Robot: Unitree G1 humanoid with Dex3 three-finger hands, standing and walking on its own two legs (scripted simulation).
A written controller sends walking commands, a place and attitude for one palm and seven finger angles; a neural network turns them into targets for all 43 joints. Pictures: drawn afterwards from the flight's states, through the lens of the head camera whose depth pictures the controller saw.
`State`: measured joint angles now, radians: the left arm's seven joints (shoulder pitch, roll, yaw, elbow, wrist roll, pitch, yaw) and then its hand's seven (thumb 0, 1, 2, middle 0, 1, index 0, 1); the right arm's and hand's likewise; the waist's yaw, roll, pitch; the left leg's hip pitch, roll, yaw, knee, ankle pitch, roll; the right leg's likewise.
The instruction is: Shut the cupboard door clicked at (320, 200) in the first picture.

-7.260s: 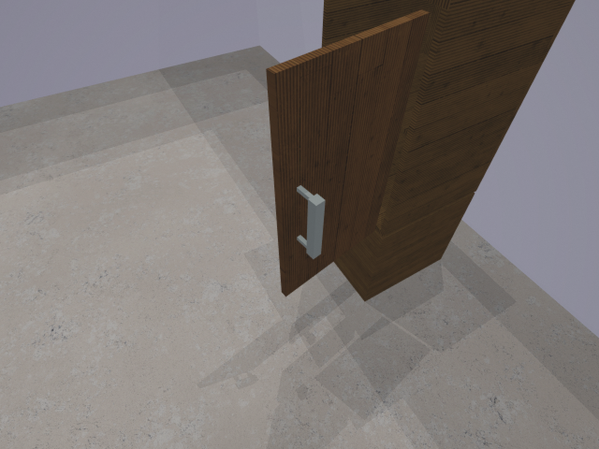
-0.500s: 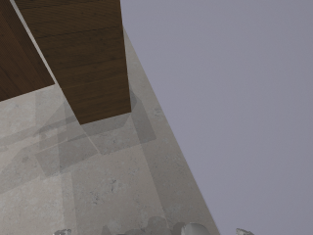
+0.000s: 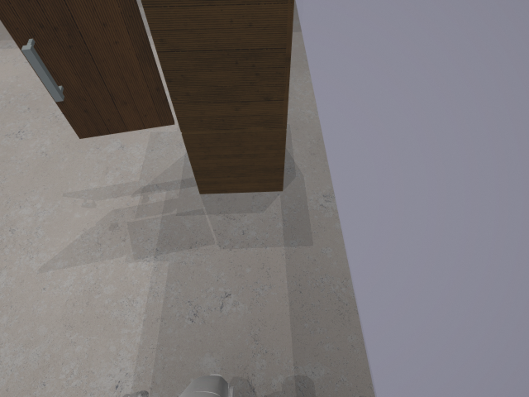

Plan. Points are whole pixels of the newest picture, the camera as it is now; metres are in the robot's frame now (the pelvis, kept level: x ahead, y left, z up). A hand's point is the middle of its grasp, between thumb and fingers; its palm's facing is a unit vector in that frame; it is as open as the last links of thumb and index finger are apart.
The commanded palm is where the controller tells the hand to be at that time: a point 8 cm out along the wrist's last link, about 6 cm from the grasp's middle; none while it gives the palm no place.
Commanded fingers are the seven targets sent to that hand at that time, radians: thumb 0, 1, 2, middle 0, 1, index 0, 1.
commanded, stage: turn to face it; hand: left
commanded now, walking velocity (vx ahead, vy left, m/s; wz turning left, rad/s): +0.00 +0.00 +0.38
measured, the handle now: (45, 71) +0.90 +0.67 -0.06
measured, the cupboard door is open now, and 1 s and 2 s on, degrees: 100 100 100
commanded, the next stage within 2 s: take the last steps up to it in 0.40 s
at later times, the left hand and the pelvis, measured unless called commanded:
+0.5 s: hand out of the picture +0.05 +0.20 -0.17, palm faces +0.19 -0.95 -0.26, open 7.4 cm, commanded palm none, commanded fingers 0.00 0.90 0.90 -0.20 -0.30 -0.20 -0.30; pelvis +0.01 -0.02 -0.01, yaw +9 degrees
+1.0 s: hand out of the picture -0.09 +0.17 -0.17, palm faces +0.45 -0.87 -0.19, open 7.4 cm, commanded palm none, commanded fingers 0.00 0.90 0.90 -0.20 -0.30 -0.20 -0.30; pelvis +0.07 +0.04 -0.01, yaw +20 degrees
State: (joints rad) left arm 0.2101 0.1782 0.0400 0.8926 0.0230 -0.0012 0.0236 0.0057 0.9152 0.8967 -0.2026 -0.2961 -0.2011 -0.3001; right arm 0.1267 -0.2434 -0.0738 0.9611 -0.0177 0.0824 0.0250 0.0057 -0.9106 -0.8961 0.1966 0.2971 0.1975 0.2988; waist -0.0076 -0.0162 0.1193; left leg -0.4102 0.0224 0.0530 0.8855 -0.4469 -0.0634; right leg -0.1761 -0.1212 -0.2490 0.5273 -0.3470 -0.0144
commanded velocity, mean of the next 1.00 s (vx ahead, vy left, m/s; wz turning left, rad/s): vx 0.16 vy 0.08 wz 0.22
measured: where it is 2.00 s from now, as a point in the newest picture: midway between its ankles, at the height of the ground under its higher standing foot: (213, 333)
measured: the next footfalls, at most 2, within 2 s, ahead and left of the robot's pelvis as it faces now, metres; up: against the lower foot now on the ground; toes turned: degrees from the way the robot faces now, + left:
left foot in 0.10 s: +0.04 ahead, +0.12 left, +0.00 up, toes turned +8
right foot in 0.50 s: +0.06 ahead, -0.13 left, +0.00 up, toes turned +5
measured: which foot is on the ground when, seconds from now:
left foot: up 0.00-0.08, down 0.10-0.50, up 0.52-1.00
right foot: down 0.00-0.10, up 0.12-0.48, down 0.50-1.00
